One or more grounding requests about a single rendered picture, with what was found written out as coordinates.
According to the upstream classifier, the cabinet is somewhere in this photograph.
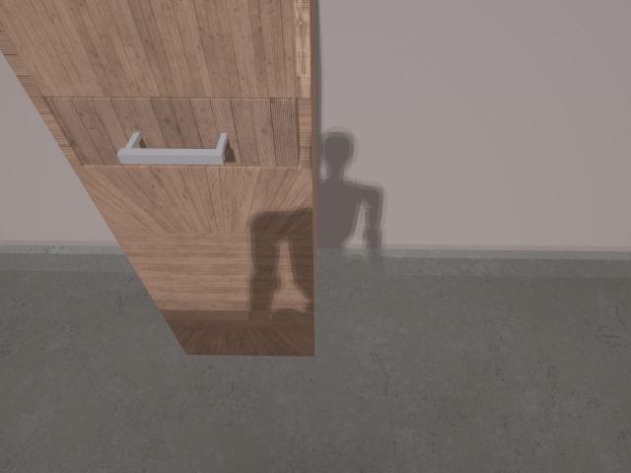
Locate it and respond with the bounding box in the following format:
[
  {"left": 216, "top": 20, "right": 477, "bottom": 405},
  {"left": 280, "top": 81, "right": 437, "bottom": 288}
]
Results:
[{"left": 0, "top": 0, "right": 316, "bottom": 357}]

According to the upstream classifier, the handle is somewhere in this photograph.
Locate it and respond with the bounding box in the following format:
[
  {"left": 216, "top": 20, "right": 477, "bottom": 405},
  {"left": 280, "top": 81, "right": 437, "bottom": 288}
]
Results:
[{"left": 117, "top": 132, "right": 228, "bottom": 165}]

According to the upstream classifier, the drawer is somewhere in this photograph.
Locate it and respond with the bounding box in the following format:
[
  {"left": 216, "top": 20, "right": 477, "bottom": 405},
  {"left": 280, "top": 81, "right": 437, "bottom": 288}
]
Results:
[{"left": 46, "top": 97, "right": 300, "bottom": 167}]

